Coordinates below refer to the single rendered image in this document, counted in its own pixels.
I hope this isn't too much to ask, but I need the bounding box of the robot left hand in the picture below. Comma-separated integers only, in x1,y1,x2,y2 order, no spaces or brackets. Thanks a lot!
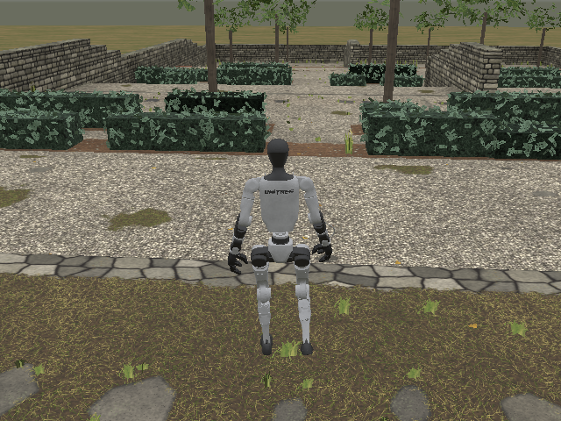
228,253,248,275

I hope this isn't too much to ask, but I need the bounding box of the robot right forearm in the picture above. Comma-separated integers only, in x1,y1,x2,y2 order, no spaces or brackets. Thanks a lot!
313,211,330,246

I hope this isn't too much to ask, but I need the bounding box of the robot left forearm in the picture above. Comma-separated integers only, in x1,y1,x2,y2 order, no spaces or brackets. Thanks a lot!
230,213,247,255

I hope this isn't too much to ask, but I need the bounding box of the left robot shin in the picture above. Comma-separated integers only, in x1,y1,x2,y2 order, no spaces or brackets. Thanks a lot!
257,288,271,344

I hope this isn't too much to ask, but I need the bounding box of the right robot upper arm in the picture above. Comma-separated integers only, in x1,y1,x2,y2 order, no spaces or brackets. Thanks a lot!
297,176,322,224

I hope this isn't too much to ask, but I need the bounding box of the left robot upper arm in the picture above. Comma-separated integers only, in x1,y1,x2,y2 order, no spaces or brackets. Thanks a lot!
238,177,260,227

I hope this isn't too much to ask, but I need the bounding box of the right robot shin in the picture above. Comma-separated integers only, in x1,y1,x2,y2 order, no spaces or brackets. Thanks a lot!
298,284,311,344

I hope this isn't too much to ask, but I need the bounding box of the robot shin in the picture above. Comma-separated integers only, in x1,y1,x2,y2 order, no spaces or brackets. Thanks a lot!
257,288,271,344
298,284,311,344

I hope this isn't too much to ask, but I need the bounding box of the robot right hand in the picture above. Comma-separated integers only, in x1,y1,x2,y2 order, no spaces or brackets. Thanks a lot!
312,243,332,262

